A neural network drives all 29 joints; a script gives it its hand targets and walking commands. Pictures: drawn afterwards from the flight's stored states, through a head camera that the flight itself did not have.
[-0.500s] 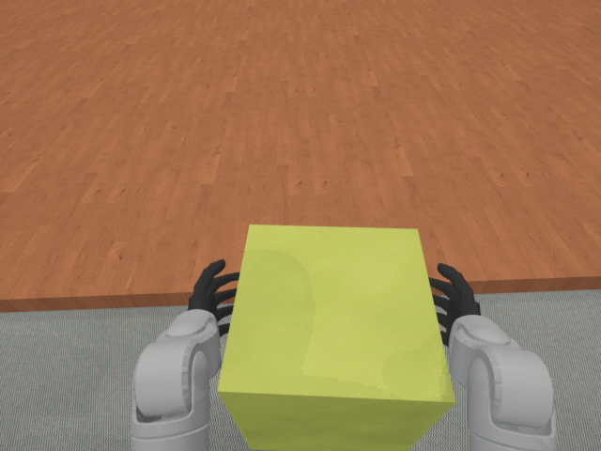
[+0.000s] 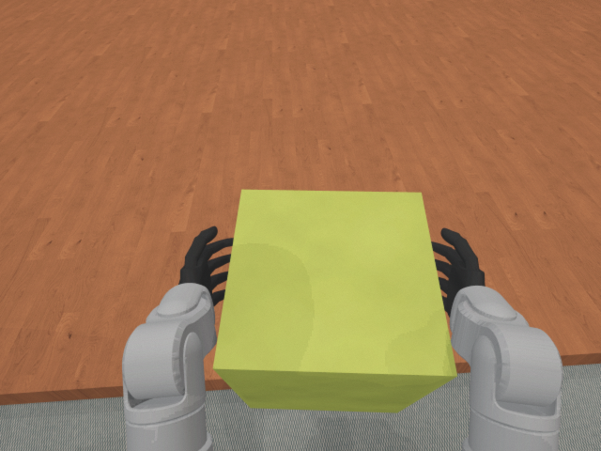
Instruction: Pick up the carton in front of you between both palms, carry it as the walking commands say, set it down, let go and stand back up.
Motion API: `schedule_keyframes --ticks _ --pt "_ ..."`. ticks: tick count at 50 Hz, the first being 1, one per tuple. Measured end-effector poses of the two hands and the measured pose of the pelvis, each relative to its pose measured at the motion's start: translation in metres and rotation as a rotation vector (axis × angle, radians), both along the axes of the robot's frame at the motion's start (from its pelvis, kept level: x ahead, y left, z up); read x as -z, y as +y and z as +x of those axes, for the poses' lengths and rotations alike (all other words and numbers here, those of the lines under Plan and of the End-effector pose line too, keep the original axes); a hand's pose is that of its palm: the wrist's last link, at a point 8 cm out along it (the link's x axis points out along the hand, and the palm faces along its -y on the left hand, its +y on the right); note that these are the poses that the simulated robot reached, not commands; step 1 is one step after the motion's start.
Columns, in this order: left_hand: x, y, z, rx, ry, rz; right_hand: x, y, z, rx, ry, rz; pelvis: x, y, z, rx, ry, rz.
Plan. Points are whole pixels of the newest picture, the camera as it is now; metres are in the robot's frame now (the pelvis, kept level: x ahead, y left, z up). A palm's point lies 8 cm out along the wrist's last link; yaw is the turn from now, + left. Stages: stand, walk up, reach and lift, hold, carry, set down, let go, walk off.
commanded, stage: carry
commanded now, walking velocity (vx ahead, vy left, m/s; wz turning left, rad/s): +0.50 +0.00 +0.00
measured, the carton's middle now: (326, 311) +0.30 +0.00 +0.05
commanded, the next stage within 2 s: none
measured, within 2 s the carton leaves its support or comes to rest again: neither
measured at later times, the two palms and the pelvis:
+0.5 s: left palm (246, 116) +0.63 +0.14 +0.14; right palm (419, 115) +0.62 -0.16 +0.14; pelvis +0.23 -0.01 +0.01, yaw -1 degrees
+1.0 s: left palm (276, 105) +0.70 +0.09 +0.12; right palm (433, 107) +0.70 -0.21 +0.12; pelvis +0.34 -0.05 +0.02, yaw -1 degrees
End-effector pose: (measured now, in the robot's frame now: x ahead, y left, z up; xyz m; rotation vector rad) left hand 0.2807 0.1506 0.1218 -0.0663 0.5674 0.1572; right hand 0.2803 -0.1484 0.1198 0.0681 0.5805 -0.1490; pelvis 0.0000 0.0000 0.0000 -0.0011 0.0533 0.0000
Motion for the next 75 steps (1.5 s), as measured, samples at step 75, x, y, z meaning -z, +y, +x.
schedule_keyframes --ticks 75 --pt "-0.012 -0.054 0.422 0.064 0.176 0.06 -0.013 -0.055 0.417 -0.03 0.176 -0.067 -0.014 -0.049 0.35 0.02 0.013 0.011"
